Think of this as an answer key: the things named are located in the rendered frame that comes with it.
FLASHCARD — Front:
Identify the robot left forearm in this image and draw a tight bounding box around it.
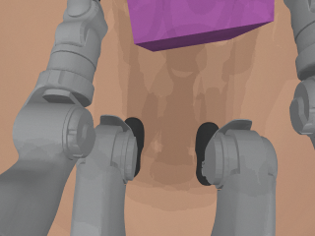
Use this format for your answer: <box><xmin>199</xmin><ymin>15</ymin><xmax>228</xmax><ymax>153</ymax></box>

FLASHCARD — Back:
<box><xmin>12</xmin><ymin>0</ymin><xmax>108</xmax><ymax>145</ymax></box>

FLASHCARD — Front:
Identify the carton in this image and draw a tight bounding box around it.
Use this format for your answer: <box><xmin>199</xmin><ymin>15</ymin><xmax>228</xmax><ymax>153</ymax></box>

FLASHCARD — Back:
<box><xmin>127</xmin><ymin>0</ymin><xmax>275</xmax><ymax>52</ymax></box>

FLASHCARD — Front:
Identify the robot right upper arm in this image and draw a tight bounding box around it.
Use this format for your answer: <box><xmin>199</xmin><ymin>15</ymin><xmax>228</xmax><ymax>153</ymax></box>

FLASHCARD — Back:
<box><xmin>289</xmin><ymin>75</ymin><xmax>315</xmax><ymax>149</ymax></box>

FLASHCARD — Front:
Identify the robot right forearm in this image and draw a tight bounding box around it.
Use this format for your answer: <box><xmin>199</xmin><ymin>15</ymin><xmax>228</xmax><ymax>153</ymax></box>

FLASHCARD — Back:
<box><xmin>283</xmin><ymin>0</ymin><xmax>315</xmax><ymax>81</ymax></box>

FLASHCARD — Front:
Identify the robot left upper arm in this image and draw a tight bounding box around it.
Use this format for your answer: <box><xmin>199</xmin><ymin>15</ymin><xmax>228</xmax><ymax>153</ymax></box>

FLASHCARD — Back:
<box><xmin>0</xmin><ymin>101</ymin><xmax>96</xmax><ymax>236</ymax></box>

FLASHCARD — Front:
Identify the right robot thigh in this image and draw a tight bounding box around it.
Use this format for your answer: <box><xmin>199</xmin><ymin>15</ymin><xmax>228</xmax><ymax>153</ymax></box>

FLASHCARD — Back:
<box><xmin>207</xmin><ymin>129</ymin><xmax>277</xmax><ymax>236</ymax></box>

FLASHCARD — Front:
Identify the right robot shin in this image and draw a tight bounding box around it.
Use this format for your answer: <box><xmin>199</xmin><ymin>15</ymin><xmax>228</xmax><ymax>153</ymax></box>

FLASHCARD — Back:
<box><xmin>201</xmin><ymin>118</ymin><xmax>278</xmax><ymax>184</ymax></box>

